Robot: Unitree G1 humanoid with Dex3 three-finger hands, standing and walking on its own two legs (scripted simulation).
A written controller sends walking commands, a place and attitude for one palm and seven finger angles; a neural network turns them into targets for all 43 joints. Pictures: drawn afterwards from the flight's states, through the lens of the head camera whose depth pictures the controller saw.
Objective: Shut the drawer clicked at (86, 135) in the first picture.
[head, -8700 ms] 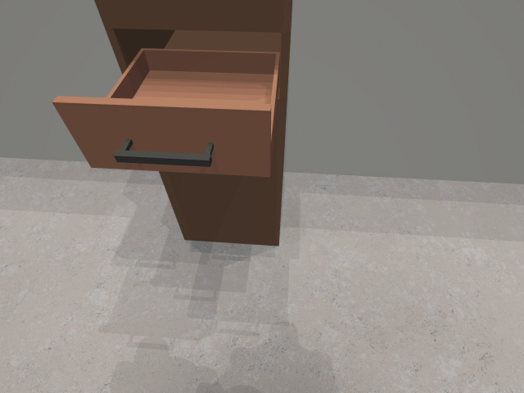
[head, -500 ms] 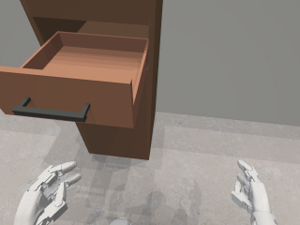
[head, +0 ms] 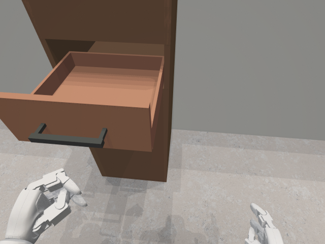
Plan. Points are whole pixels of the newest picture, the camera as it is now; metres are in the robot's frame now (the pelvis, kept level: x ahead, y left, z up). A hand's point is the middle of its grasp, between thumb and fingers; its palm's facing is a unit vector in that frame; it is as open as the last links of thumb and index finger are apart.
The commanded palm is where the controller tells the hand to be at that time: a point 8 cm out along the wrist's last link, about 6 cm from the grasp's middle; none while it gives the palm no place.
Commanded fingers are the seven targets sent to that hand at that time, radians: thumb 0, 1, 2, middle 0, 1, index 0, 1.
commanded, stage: raise the hand and make a fist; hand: left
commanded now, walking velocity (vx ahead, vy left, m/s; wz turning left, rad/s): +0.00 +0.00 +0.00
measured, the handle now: (69, 134) +0.33 +0.26 +0.11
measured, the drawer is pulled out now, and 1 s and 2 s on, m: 0.30 0.30 0.30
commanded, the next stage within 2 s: bring the fist close to the handle in 0.94 s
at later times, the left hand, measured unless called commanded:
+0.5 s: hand (43, 191) +0.16 +0.20 +0.19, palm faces +0.07 -0.98 -0.16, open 3.2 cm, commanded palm +0.11 +0.25 +0.21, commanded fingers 0.00 0.90 0.90 -1.40 -1.60 -1.40 -1.60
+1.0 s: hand (41, 184) +0.16 +0.20 +0.20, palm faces +0.10 -0.98 -0.18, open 3.3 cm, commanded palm +0.11 +0.25 +0.21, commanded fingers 0.00 0.90 0.90 -1.40 -1.60 -1.40 -1.60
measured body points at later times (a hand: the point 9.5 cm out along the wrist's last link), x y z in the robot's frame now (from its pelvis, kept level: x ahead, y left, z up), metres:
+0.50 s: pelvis +0.01 +0.00 +0.02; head -0.04 -0.02 +0.47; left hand +0.15 +0.26 +0.20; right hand +0.23 -0.18 -0.01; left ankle +0.03 +0.12 -0.71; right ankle -0.01 -0.11 -0.71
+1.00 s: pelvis +0.00 -0.03 +0.02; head -0.05 -0.06 +0.47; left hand +0.15 +0.26 +0.21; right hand +0.20 -0.26 -0.02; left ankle +0.03 +0.12 -0.71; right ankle -0.01 -0.11 -0.71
